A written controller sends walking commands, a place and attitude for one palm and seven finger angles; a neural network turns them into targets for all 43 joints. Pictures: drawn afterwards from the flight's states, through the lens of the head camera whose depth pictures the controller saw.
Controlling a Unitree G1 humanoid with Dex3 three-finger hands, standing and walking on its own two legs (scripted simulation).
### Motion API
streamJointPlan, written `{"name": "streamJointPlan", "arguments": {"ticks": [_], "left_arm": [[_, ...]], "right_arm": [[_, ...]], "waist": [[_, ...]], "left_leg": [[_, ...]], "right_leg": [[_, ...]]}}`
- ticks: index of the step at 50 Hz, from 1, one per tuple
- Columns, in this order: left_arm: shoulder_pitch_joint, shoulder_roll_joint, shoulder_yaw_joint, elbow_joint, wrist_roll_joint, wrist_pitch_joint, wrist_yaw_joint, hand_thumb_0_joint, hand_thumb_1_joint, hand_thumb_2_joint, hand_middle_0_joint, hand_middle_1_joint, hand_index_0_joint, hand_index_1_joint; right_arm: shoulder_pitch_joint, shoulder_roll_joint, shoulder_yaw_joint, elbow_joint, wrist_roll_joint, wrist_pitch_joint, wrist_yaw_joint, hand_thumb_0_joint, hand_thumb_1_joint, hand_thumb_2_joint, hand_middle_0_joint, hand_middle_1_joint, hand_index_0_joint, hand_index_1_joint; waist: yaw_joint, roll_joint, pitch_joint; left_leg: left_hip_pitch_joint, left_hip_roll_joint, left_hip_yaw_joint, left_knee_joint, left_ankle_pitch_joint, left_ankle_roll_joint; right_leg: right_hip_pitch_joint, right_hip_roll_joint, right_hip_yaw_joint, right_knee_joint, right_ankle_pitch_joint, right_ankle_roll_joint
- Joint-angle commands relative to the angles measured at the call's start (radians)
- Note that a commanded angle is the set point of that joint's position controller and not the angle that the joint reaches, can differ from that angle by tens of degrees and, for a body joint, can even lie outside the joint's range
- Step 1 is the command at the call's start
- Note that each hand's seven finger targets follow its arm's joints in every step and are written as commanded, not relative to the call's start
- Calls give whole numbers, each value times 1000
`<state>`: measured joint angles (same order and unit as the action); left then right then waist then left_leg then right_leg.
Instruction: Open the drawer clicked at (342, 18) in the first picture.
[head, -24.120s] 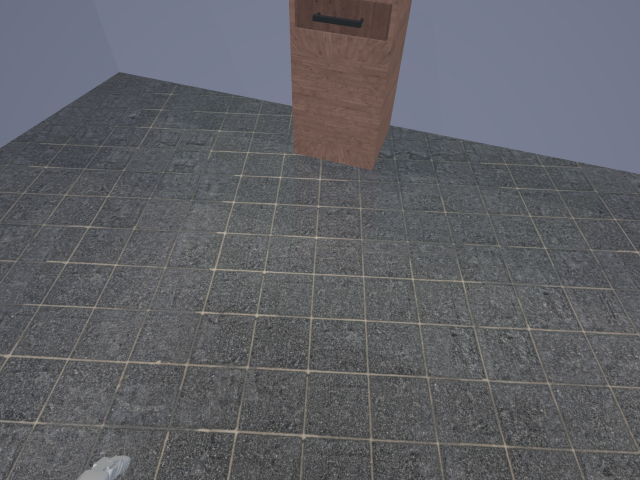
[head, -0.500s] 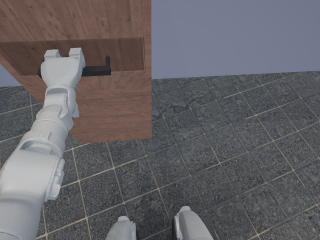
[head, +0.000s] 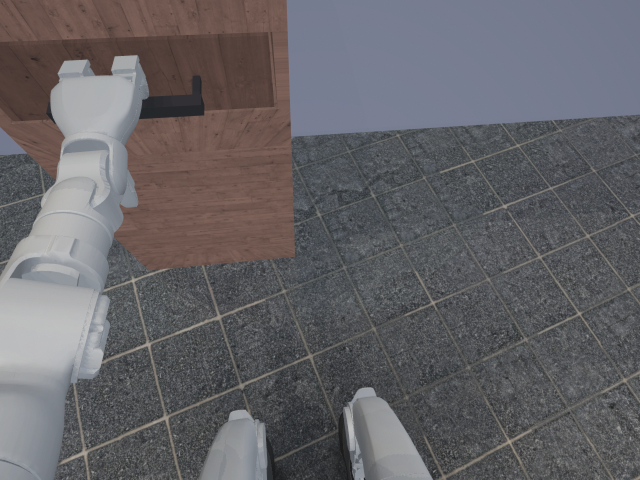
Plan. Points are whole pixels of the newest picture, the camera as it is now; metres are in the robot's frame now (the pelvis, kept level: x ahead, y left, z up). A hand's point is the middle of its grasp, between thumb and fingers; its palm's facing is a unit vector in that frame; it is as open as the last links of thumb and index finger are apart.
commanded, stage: lower the fingers behind the handle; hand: left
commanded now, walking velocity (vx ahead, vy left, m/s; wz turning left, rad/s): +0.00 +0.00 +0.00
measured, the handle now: (129, 97) +0.62 +0.20 +0.03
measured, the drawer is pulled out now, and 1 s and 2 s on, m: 0.00 0.00 0.00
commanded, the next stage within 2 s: lift the fingers back up to retry in 0.04 s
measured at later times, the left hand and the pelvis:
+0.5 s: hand (117, 129) +0.55 +0.20 +0.05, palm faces -0.07 +0.00 -1.00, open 13.8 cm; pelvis +0.02 +0.00 +0.02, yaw +0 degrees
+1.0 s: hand (114, 118) +0.54 +0.19 +0.07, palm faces -0.11 -0.05 -0.99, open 13.8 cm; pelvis +0.08 +0.00 +0.06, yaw -1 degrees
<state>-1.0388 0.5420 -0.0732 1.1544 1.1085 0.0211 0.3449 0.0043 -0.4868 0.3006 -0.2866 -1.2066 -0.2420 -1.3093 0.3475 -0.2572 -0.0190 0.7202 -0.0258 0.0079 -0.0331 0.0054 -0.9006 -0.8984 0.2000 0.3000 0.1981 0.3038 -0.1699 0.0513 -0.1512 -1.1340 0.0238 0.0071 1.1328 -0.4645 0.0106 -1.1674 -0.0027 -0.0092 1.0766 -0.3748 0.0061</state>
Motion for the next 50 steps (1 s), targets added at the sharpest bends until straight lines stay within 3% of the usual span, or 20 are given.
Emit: {"name": "streamJointPlan", "arguments": {"ticks": [1, 5, 7, 10, 12, 15, 16, 17, 19, 20, 23, 24, 27, 29, 35, 37, 40, 43, 47, 50], "left_arm": [[-297, 160, 16, -41, 3, 9, -35, 0, -500, 300, -300, -1200, -300, -1200], [-302, 182, 17, -17, 4, 4, -48, 0, -500, 300, -300, -1200, -300, -1200], [-310, 162, 3, -31, 3, -5, -51, 0, -500, 300, -300, -1200, -300, -1200], [-338, 225, 47, -83, 5, -15, -50, 0, -500, 300, -300, -1200, -300, -1200], [-327, 191, 31, -118, 1, -18, -52, 0, -500, 300, -300, -1200, -300, -1200], [-372, 228, 52, -151, -5, -25, -46, 0, -500, 300, -300, -1200, -300, -1200], [-357, 246, 71, -163, -8, -26, -44, 0, -500, 300, -300, -1200, -300, -1200], [-372, 207, 39, -175, -6, -27, -41, 0, -500, 300, -300, -1200, -300, -1200], [-403, 219, 54, -195, -12, -35, -32, 0, -500, 300, -300, -1200, -300, -1200], [-414, 215, 49, -217, -10, -42, -24, 0, -500, 300, -300, -1200, -300, -1200], [-389, 218, 72, -264, -18, -59, -11, 0, -500, 300, -300, -1200, -300, -1200], [-395, 205, 71, -279, -24, -66, -6, 0, -500, 300, -300, -1200, -300, -1200], [-345, 190, 79, -296, -28, -72, 16, 0, -500, 300, -300, -1200, -300, -1200], [-333, 229, 114, -301, -27, -65, 31, 0, -500, 300, -300, -1200, -300, -1200], [-245, 182, 95, -256, -23, -1, 49, 0, -500, 300, -300, -1200, -300, -1200], [-225, 183, 97, -289, -27, 10, 34, 0, -500, 300, -300, -1200, -300, -1200], [-143, 90, 40, -264, -37, 12, -8, 0, -500, 300, -300, -1200, -300, -1200], [-110, 68, 25, -298, -48, -14, -41, 0, -500, 300, -300, -1200, -300, -1200], [-94, 95, 59, -384, -37, -89, -39, 0, -500, 300, -300, -1200, -300, -1200], [-126, 112, 89, -460, -19, -135, 12, 0, -500, 300, -300, -1200, -300, -1200]], "right_arm": [[181, -176, -59, -38, 7, -14, -16, 0, -900, -900, 200, 300, 200, 300], [178, -178, -51, -39, 9, -16, -21, 0, -900, -900, 200, 300, 200, 300], [180, -176, -51, -43, 8, -20, -22, 0, -900, -900, 200, 300, 200, 300], [186, -179, -54, -50, 7, -15, -26, 0, -900, -900, 200, 300, 200, 300], [186, -168, -57, -59, 9, -14, -24, 0, -900, -900, 200, 300, 200, 300], [188, -171, -57, -54, 9, -11, -29, 0, -900, -900, 200, 300, 200, 300], [189, -171, -57, -53, 12, -7, -28, 0, -900, -900, 200, 300, 200, 300], [185, -165, -59, -56, 12, -9, -30, 0, -900, -900, 200, 300, 200, 300], [190, -167, -62, -49, 11, -9, -29, 0, -900, -900, 200, 300, 200, 300], [192, -166, -63, -46, 9, -9, -32, 0, -900, -900, 200, 300, 200, 300], [194, -163, -70, -42, 3, -6, -28, 0, -900, -900, 200, 300, 200, 300], [196, -160, -74, -39, 2, -5, -27, 0, -900, -900, 200, 300, 200, 300], [189, -158, -76, -34, -1, 2, -20, 0, -900, -900, 200, 300, 200, 300], [184, -165, -77, -27, -2, 15, -15, 0, -900, -900, 200, 300, 200, 300], [165, -162, -81, -27, 3, 40, 2, 0, -900, -900, 200, 300, 200, 300], [156, -160, -87, -36, 6, 48, 3, 0, -900, -900, 200, 300, 200, 300], [157, -153, -94, -37, 11, 57, 6, 0, -900, -900, 200, 300, 200, 300], [145, -157, -100, -47, 14, 65, 2, 0, -900, -900, 200, 300, 200, 300], [128, -148, -104, -53, 7, 68, -5, 0, -900, -900, 200, 300, 200, 300], [118, -137, -111, -51, -5, 61, 0, 0, -900, -900, 200, 300, 200, 300]], "waist": [[-47, -22, -383], [-49, -22, -345], [-51, -11, -349], [-42, -6, -420], [-30, 23, -453], [-37, 18, -454], [-19, 37, -468], [-29, 44, -464], [-33, 30, -466], [-31, 56, -472], [-10, 77, -531], [-13, 55, -534], [7, 83, -507], [21, 72, -501], [41, 34, -435], [52, 27, -477], [46, -4, -432], [42, -53, -397], [59, -17, -405], [70, 47, -426]], "left_leg": [[207, -33, -11, -156, 72, 40], [175, -34, -10, -159, 37, 40], [183, -35, -11, -157, 45, 41], [225, -33, -13, -163, 82, 42], [271, -36, -11, -175, 116, 40], [308, -31, -18, -194, 131, 40], [329, -32, -19, -206, 146, 36], [355, -32, -21, -214, 151, 36], [388, -29, -28, -230, 163, 34], [416, -28, -28, -235, 190, 33], [497, -29, -28, -251, 272, 28], [517, -29, -29, -255, 305, 29], [556, -31, -20, -279, 366, 24], [570, -31, -18, -294, 413, 20], [592, -34, 8, -345, 504, 19], [628, -35, 15, -359, 547, 21], [661, -27, 17, -370, 628, 20], [661, -30, 21, -387, 611, 25], [695, -31, 17, -381, 680, 24], [725, -31, 15, -360, 729, 20]], "right_leg": [[275, 41, -17, -164, 25, -24], [265, 38, -16, -167, -5, -22], [257, 38, -18, -164, 2, -23], [300, 38, -15, -165, 33, -22], [328, 41, -14, -177, 60, -23], [342, 42, -14, -198, 71, -20], [358, 44, -16, -201, 81, -23], [351, 45, -18, -214, 79, -23], [362, 48, -19, -230, 87, -22], [364, 47, -20, -235, 104, -23], [417, 52, -21, -254, 164, -27], [433, 54, -22, -261, 192, -27], [470, 56, -24, -286, 240, -30], [507, 59, -25, -292, 284, -32], [609, 59, -27, -338, 391, -29], [671, 57, -20, -351, 447, -28], [678, 57, -23, -370, 500, -24], [707, 57, -17, -390, 524, -22], [710, 52, -12, -380, 551, -25], [683, 52, -12, -359, 550, -29]]}}
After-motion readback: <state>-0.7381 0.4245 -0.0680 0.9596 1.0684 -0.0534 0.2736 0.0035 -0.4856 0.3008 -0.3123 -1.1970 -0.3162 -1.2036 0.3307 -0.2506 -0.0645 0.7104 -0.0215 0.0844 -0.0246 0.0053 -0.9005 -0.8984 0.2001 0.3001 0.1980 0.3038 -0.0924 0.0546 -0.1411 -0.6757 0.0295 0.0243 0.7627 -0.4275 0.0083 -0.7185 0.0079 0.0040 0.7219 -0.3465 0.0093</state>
